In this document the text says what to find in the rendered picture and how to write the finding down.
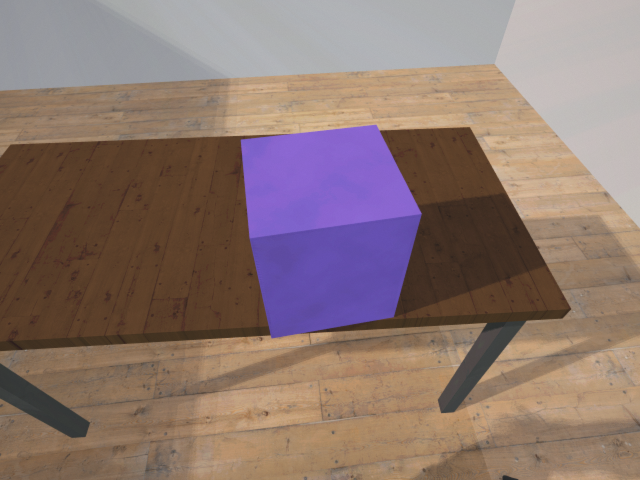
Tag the carton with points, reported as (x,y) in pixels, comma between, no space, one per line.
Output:
(332,225)

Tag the table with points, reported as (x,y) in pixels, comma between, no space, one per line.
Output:
(139,241)

